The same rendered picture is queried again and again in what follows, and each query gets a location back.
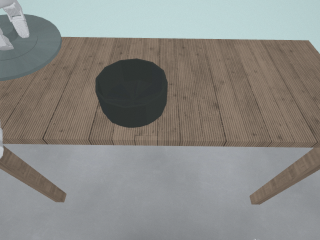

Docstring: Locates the knob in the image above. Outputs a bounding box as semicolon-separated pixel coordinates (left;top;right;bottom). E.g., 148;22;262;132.
0;21;18;43

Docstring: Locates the pot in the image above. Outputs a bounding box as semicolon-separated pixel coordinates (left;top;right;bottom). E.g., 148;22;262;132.
95;58;168;128

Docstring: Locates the robot left hand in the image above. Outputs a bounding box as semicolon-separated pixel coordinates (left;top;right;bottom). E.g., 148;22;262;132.
0;0;30;51

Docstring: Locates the lid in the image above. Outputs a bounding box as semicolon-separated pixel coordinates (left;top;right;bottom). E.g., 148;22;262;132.
0;14;62;81

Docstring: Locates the table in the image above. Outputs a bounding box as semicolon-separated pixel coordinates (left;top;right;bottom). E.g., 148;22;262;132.
0;37;320;205

